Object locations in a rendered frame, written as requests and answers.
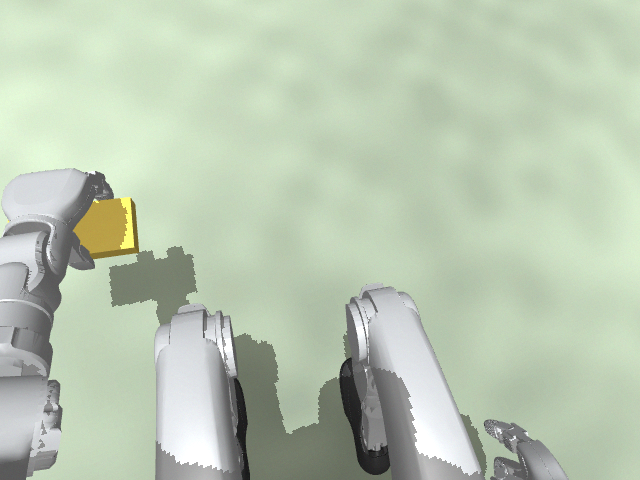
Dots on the left robot foot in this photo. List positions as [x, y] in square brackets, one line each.
[241, 430]

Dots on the small box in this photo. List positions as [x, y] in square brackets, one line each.
[109, 228]

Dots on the left robot arm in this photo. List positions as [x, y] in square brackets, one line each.
[34, 255]

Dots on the right robot foot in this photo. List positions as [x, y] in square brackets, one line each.
[372, 462]

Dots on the right robot hand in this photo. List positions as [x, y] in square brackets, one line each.
[536, 461]

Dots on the left robot hand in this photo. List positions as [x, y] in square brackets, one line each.
[64, 194]

